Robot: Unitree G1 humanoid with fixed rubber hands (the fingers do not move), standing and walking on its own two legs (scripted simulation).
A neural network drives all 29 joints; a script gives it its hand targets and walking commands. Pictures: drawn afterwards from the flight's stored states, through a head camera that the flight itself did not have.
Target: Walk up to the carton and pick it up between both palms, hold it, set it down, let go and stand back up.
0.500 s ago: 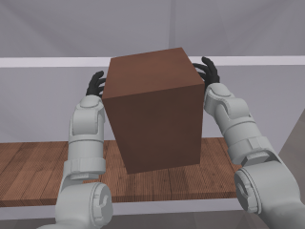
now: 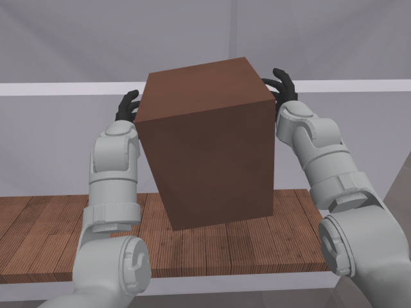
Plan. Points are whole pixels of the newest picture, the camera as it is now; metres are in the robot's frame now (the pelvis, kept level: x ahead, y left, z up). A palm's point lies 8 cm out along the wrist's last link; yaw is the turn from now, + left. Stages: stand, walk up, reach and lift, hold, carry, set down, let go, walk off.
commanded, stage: reach and lift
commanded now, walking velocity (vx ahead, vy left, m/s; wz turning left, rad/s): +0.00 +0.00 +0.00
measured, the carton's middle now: (209, 142) +0.39 -0.01 +0.21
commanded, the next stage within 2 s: hold in 0.04 s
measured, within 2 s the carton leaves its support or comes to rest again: neither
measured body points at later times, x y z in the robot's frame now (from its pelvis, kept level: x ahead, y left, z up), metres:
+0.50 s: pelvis +0.00 +0.00 +0.00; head -0.09 +0.01 +0.44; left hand +0.38 +0.15 +0.27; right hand +0.38 -0.14 +0.30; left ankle +0.01 +0.15 -0.75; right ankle -0.01 -0.14 -0.75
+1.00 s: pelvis +0.00 -0.01 +0.00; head -0.09 +0.01 +0.44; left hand +0.38 +0.15 +0.27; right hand +0.38 -0.15 +0.31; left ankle +0.01 +0.15 -0.75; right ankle -0.01 -0.14 -0.75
